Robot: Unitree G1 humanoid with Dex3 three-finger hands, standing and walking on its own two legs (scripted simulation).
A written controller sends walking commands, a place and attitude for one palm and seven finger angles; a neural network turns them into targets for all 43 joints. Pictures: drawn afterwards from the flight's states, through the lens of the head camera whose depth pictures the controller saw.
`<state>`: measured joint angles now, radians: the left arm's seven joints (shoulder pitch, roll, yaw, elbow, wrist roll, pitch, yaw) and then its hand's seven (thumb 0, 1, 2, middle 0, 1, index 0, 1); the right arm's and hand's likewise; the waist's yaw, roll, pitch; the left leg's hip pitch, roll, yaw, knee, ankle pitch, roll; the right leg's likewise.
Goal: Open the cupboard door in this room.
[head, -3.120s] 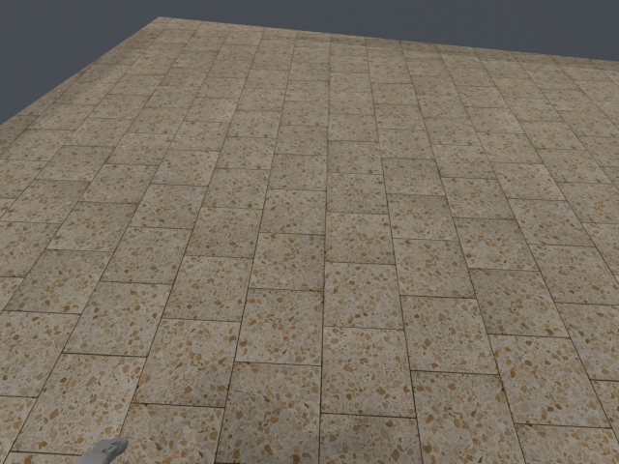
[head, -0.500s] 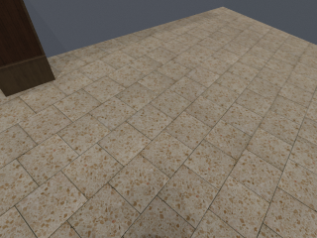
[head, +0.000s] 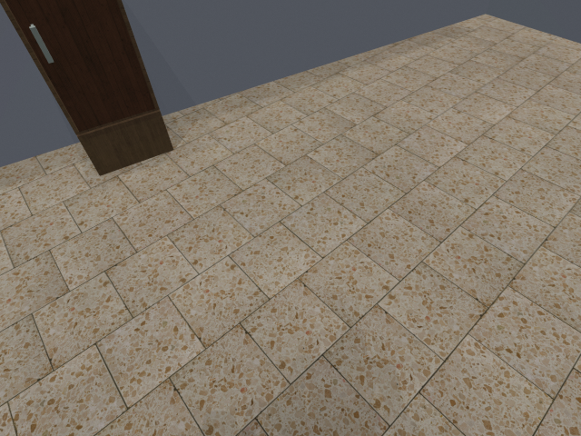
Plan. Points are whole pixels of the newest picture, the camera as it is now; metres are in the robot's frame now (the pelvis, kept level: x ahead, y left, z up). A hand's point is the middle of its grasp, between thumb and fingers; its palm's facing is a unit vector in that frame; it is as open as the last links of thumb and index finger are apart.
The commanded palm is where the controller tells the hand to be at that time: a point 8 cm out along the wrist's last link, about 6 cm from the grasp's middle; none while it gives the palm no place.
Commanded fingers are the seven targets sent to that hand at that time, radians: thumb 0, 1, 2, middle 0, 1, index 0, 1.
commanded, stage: stand and wait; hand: left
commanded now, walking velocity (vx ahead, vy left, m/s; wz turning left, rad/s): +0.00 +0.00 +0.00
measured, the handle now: (41, 43) +1.51 +1.12 -0.05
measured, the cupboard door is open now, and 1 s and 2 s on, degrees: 0 0 0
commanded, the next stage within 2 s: turn or walk to find it in 0.50 s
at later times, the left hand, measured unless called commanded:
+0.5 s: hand out of the picture -0.06 +0.22 -0.18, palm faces +0.03 -0.99 -0.16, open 7.4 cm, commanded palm none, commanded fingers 0.00 0.90 0.90 -0.20 -0.30 -0.20 -0.30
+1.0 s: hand out of the picture +0.00 +0.26 -0.20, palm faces +0.21 -0.96 -0.19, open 7.4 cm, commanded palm none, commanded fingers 0.00 0.90 0.90 -0.20 -0.30 -0.20 -0.30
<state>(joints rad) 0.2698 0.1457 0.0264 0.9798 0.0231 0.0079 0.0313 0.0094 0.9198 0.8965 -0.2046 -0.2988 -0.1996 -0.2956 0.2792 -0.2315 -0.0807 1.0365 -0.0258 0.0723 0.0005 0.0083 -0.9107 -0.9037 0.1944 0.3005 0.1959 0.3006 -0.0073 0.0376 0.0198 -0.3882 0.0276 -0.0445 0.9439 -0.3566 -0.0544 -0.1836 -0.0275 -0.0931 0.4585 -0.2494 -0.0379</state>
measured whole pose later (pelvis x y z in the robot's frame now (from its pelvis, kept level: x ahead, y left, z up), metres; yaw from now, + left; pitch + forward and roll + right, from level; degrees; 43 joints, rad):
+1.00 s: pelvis -0.04 +0.06 -0.02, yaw +10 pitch +0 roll -1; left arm 0.19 0.19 0.06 0.98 0.03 0.03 0.03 0.01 0.91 0.90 -0.20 -0.30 -0.20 -0.30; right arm 0.26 -0.20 -0.07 1.02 -0.02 0.04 0.01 0.01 -0.91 -0.90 0.20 0.30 0.20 0.30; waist -0.01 -0.04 0.05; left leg -0.33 0.01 0.07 0.68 -0.35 0.00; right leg -0.33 -0.18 -0.20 0.69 -0.33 0.06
